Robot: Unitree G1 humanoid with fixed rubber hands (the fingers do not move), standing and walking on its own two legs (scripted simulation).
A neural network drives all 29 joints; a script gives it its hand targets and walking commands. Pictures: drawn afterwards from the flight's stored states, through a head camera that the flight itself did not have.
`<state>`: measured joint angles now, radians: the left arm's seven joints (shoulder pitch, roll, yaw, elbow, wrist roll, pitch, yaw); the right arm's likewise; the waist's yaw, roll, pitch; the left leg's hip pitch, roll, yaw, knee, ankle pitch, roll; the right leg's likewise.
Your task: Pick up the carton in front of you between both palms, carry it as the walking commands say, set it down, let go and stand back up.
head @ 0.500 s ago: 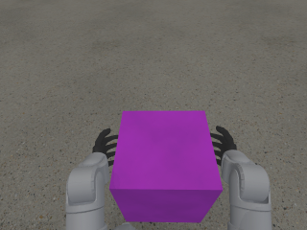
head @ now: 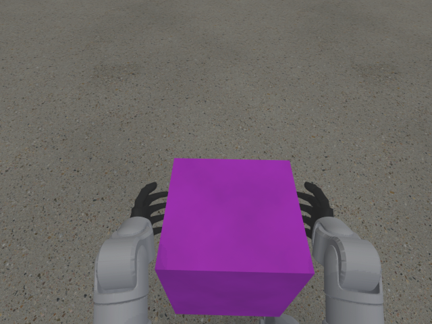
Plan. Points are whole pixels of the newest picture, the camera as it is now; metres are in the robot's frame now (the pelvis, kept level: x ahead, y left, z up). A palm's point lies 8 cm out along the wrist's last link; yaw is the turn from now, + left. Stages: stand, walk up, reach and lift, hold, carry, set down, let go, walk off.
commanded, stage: carry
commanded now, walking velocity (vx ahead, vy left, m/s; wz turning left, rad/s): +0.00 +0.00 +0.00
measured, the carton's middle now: (229, 241) +0.27 +0.00 -0.01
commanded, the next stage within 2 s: none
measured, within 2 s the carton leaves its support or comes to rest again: neither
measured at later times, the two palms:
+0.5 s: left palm (167, 123) +0.50 +0.13 +0.08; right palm (298, 120) +0.52 -0.17 +0.08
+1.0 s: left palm (164, 113) +0.55 +0.14 +0.07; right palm (287, 113) +0.56 -0.16 +0.07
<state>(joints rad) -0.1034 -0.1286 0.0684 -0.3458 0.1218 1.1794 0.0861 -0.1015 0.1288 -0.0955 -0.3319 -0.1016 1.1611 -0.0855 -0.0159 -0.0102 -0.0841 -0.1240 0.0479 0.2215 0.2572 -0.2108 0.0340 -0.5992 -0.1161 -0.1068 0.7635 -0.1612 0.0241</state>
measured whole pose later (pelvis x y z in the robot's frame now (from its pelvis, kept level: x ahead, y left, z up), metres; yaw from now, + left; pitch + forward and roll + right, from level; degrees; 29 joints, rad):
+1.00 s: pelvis +0.29 -0.01 -0.02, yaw +1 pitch +3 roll +0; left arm -0.16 -0.13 0.10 -0.31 0.12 1.22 0.08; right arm -0.16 0.13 -0.11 -0.31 -0.13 1.22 -0.08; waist 0.00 0.00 -0.12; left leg -0.25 0.06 0.16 0.55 -0.35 0.00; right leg -0.25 -0.08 -0.20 0.55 -0.34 0.01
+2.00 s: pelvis +0.24 -0.02 -0.01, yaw +1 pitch +2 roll +0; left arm -0.23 -0.15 0.19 0.22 0.25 0.69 0.01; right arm -0.24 0.15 -0.20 0.23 -0.26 0.68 -0.01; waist 0.00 0.00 -0.09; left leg -0.29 0.06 0.16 0.49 -0.24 0.01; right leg -0.29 -0.07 -0.20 0.50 -0.23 -0.02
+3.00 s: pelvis +0.20 +0.00 -0.01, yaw -3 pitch -11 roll +0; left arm -0.29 -0.16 0.25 0.29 0.30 0.72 -0.02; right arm -0.29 0.16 -0.25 0.28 -0.31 0.73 0.02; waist -0.01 0.01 0.06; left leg -0.05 -0.01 0.02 0.43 -0.20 0.02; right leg -0.08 -0.01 -0.03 0.43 -0.17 -0.01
